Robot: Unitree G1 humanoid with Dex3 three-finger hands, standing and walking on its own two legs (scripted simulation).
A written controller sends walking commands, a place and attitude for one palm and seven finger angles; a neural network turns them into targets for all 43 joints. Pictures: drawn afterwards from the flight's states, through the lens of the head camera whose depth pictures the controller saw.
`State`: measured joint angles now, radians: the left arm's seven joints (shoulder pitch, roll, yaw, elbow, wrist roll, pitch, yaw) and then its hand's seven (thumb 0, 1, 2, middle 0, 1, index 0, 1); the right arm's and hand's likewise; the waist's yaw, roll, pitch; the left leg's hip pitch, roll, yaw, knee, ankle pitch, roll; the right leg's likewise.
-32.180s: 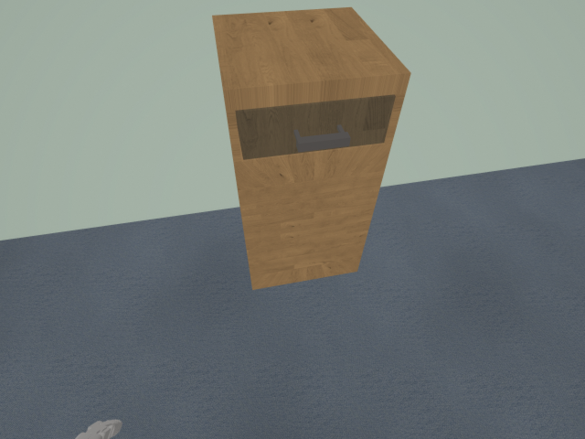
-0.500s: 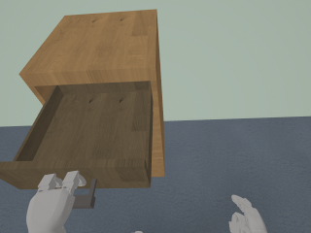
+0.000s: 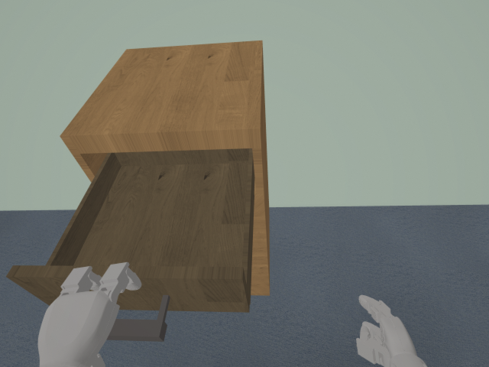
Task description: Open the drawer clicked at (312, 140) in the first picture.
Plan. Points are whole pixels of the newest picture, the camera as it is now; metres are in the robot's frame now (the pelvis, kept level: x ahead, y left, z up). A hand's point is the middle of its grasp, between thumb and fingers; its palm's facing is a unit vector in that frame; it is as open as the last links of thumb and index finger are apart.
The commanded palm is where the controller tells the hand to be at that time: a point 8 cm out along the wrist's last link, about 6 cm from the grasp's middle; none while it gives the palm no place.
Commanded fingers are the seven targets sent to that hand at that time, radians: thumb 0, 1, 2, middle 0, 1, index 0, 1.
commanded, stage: lift the hand off the handle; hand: left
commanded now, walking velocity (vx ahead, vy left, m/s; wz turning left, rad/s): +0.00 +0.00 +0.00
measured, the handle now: (129, 315) +0.20 +0.23 -0.02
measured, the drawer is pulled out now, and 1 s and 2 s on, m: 0.30 0.30 0.30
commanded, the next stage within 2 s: draw the hand back to the body in 0.60 s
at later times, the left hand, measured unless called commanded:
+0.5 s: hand (83, 298) +0.17 +0.22 +0.13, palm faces +0.11 -0.13 -0.99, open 13.8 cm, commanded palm +0.13 +0.22 +0.18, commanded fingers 0.00 -0.50 0.30 -0.30 -1.20 -0.30 -1.20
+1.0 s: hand (65, 298) +0.17 +0.24 +0.14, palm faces +0.10 -0.10 -0.99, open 13.8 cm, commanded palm +0.13 +0.23 +0.19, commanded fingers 0.00 -0.50 0.30 -0.30 -1.20 -0.30 -1.20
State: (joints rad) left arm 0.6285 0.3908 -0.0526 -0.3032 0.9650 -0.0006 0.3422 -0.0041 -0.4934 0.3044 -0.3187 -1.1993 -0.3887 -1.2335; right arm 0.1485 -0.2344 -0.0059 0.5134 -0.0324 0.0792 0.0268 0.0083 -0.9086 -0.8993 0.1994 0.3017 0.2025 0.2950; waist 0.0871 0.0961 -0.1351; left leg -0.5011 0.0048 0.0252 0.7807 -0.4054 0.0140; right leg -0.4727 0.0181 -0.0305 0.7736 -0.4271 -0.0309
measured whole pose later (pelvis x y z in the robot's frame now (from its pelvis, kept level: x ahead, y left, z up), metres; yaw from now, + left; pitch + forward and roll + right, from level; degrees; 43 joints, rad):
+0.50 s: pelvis +0.01 +0.01 +0.02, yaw +0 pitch +3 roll -1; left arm 0.64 0.46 -0.02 -0.56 0.89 0.08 0.18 0.00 -0.49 0.30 -0.32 -1.20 -0.32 -1.20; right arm 0.15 -0.26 0.02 0.48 0.00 0.11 0.04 0.01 -0.91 -0.90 0.20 0.30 0.20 0.29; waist 0.12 0.12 -0.10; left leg -0.33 0.00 0.03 0.62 -0.35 0.02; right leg -0.29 0.02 -0.03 0.59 -0.35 -0.02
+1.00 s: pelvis +0.00 +0.00 +0.03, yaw +0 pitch +0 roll -1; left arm 0.57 0.48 0.04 -0.51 0.87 0.06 0.12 0.00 -0.49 0.30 -0.32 -1.20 -0.32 -1.20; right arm 0.15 -0.25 0.03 0.52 0.01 0.11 0.02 0.01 -0.91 -0.90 0.20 0.30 0.20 0.29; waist 0.11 0.12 -0.06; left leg -0.26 0.00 0.02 0.54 -0.29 0.02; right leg -0.21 0.02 -0.03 0.51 -0.30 -0.02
